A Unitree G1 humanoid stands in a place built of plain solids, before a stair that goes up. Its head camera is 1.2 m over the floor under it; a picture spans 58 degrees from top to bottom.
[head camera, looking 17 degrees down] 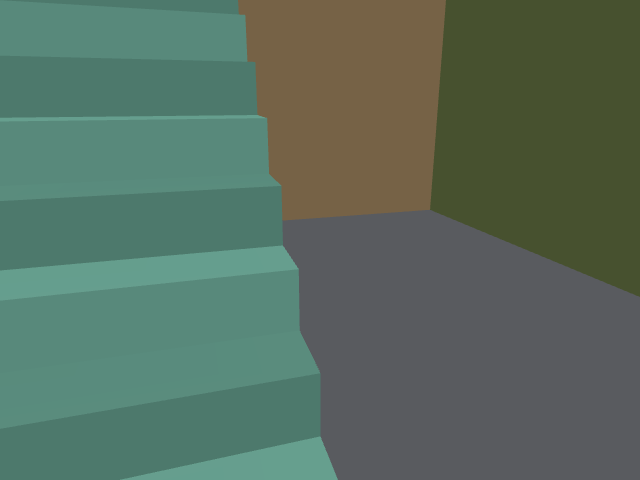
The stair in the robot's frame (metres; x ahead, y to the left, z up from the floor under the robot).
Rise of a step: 0.19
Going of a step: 0.21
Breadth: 0.94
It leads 17 degrees to the left of straight ahead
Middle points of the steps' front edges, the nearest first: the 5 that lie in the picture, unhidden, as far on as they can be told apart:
0.78 0.45 0.58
0.98 0.51 0.78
1.18 0.57 0.97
1.37 0.63 1.16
1.57 0.69 1.36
